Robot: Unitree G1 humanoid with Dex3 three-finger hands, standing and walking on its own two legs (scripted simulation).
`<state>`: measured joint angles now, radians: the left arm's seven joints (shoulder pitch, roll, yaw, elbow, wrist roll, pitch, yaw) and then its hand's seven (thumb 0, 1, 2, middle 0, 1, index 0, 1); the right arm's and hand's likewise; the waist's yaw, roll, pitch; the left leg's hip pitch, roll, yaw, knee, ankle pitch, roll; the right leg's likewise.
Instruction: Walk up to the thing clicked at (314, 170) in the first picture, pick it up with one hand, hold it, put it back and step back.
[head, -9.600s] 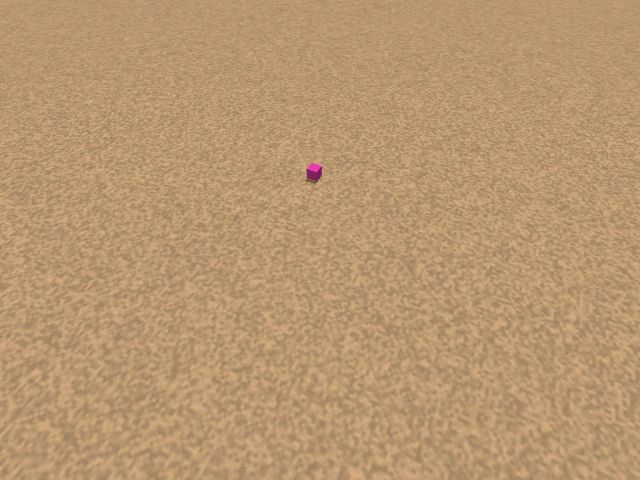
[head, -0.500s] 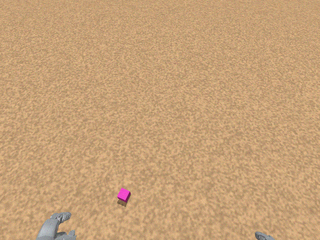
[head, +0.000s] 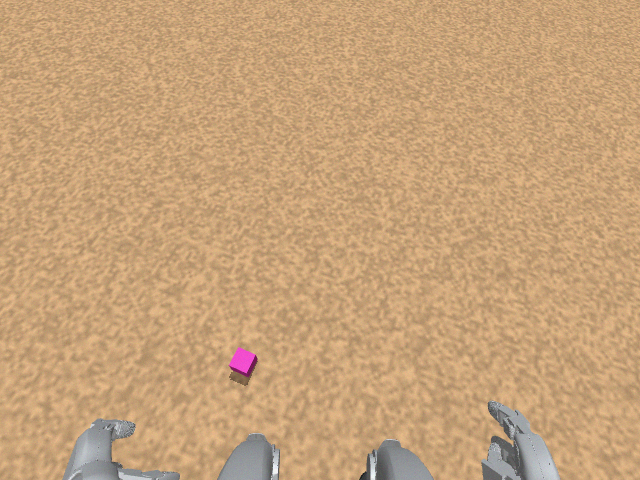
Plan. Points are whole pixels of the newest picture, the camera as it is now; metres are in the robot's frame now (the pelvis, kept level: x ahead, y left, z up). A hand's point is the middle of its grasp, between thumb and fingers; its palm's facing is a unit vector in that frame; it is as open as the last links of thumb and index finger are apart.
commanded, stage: rise first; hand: left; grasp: from above
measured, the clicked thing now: (243, 362) +0.41 +0.21 -0.68
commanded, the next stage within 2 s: none
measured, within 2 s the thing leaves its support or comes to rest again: neither
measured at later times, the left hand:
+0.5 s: hand (171, 416) +0.23 +0.27 -0.33, palm faces -0.09 -0.48 -0.87, open 12.9 cm
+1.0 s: hand (206, 375) +0.33 +0.26 -0.47, palm faces -0.04 -0.48 -0.88, open 13.0 cm
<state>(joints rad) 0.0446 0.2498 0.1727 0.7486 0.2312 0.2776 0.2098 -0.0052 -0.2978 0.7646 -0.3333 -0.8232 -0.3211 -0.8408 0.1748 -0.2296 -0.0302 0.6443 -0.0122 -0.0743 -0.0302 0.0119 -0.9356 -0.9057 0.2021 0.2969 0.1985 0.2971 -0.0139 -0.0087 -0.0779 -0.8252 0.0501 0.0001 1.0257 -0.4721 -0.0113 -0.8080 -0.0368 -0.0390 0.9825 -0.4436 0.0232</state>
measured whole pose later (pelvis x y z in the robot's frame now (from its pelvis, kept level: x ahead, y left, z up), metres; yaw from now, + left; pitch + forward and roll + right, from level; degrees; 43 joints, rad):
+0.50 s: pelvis -0.06 -0.01 -0.16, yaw +0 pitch +31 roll -2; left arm -0.59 0.29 0.24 1.25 0.46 0.41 0.69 -0.01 -0.30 0.83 -0.27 -0.83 -0.26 -0.85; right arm 0.04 -0.25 0.00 0.80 -0.09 -0.17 0.04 0.01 -0.90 -0.90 0.20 0.30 0.20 0.30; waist -0.07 -0.02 -0.21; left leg -1.62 0.05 -0.06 1.68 -0.61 -0.04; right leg -1.60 -0.04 -0.06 1.65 -0.60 0.00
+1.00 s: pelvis -0.09 +0.00 -0.32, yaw -4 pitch +35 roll -4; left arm -1.02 0.52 0.44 1.54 0.48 0.47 0.72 0.00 -0.34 0.89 -0.24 -0.88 -0.23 -0.90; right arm 0.11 -0.27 -0.01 0.94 -0.12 -0.23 0.27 0.01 -0.91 -0.90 0.20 0.30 0.20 0.30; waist -0.19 0.04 -0.11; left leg -2.16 0.06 -0.08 2.19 -0.65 -0.02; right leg -2.15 -0.02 -0.03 2.13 -0.60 0.02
